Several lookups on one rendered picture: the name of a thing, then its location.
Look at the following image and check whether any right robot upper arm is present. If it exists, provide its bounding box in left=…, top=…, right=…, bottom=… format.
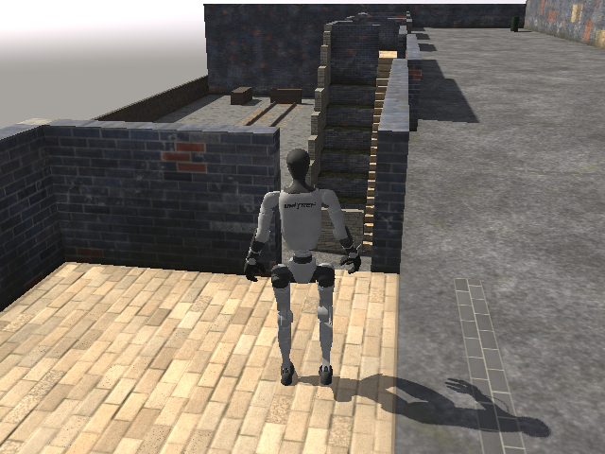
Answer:
left=320, top=189, right=348, bottom=240

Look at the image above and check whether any right robot forearm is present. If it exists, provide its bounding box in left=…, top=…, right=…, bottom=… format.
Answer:
left=339, top=225, right=358, bottom=258

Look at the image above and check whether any right robot thigh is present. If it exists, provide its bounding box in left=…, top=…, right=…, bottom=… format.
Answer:
left=316, top=263, right=336, bottom=323

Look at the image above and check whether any left robot forearm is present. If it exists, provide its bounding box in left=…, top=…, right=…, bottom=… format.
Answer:
left=246, top=228, right=265, bottom=265

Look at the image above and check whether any left robot shin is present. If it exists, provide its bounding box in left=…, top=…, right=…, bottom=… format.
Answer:
left=277, top=311, right=291, bottom=373

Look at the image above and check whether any left robot upper arm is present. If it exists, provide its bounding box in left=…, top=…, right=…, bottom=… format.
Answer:
left=255, top=191, right=280, bottom=243

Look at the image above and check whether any robot left hand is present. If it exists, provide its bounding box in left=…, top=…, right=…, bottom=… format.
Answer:
left=244, top=260, right=266, bottom=282

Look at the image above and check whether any robot right hand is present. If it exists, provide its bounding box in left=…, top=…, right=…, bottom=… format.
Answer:
left=339, top=254, right=361, bottom=274

